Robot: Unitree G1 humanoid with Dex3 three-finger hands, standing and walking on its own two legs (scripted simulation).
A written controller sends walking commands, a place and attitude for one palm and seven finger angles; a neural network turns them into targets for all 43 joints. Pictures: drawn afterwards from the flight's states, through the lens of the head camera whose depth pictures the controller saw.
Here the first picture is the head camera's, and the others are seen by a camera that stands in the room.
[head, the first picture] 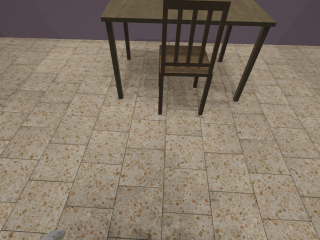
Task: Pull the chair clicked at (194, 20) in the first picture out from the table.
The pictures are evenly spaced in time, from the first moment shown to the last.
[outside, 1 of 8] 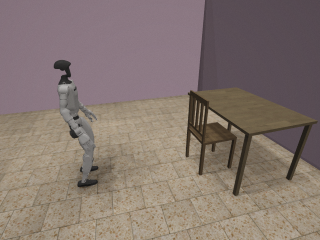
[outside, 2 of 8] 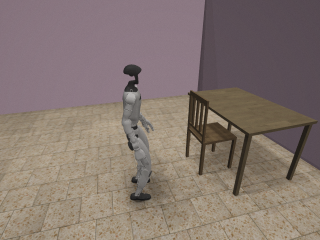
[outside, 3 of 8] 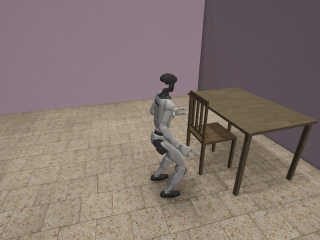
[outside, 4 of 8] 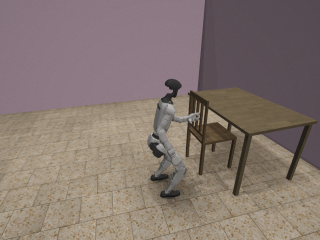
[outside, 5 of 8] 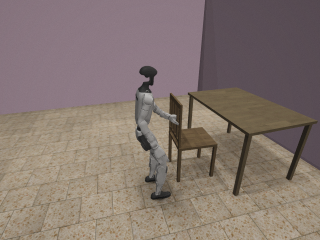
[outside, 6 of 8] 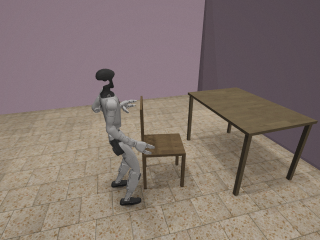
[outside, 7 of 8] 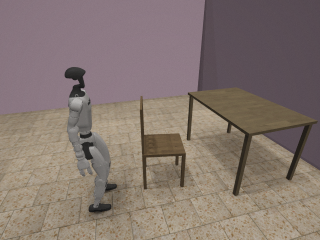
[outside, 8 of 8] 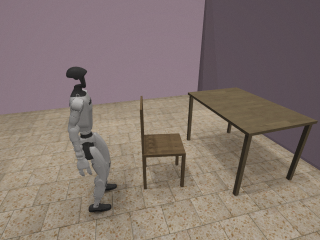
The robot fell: no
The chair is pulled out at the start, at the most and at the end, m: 0.00 0.63 0.63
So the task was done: yes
